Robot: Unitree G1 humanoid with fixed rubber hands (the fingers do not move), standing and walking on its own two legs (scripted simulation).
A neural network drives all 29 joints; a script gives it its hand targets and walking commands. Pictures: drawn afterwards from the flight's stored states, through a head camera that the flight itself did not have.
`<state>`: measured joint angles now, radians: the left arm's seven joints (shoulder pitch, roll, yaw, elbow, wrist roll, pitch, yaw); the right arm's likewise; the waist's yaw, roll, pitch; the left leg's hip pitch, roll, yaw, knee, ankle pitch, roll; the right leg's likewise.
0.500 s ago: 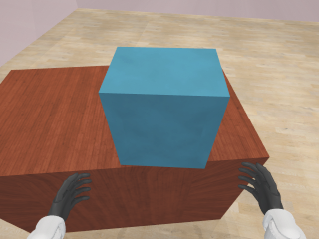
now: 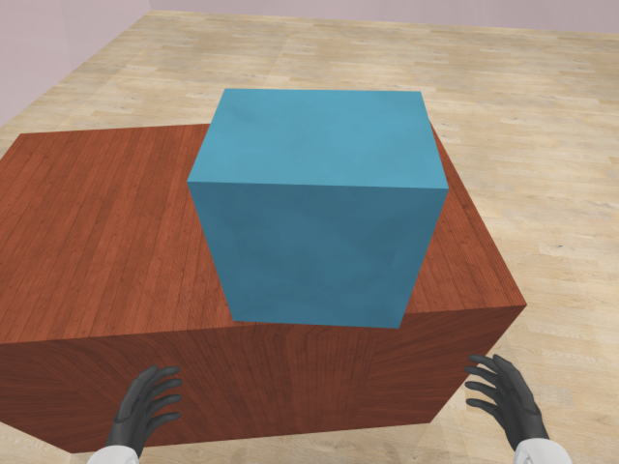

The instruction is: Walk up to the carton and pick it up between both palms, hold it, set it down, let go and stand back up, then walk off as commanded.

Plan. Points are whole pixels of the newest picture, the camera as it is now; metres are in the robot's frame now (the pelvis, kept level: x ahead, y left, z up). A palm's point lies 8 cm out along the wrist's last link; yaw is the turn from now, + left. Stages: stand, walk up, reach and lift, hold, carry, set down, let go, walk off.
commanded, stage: set down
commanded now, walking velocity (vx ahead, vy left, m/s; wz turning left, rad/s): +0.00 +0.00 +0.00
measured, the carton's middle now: (318, 217) +0.44 +0.02 +0.07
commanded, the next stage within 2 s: let go in 1.06 s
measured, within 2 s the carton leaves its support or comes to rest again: neither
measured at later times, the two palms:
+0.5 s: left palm (146, 453) +0.16 +0.23 -0.05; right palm (519, 455) +0.16 -0.23 -0.05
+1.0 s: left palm (154, 461) +0.15 +0.22 -0.07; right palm out of the picture +0.16 -0.23 -0.08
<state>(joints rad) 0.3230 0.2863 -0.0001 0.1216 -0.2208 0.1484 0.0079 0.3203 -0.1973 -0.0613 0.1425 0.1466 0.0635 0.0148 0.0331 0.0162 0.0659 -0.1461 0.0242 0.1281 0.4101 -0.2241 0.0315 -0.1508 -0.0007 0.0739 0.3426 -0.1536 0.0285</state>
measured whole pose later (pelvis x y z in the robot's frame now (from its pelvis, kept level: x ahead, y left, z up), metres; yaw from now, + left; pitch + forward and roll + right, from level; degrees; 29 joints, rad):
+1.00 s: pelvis +0.00 +0.00 +0.00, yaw +0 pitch -2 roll -1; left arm 0.21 0.19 -0.02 0.45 -0.15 0.17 0.05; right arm 0.22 -0.20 -0.07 0.61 0.00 -0.13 0.09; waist 0.03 0.03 0.07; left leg -0.14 0.02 0.13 0.41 -0.23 0.03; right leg -0.15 0.00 0.07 0.35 -0.16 0.03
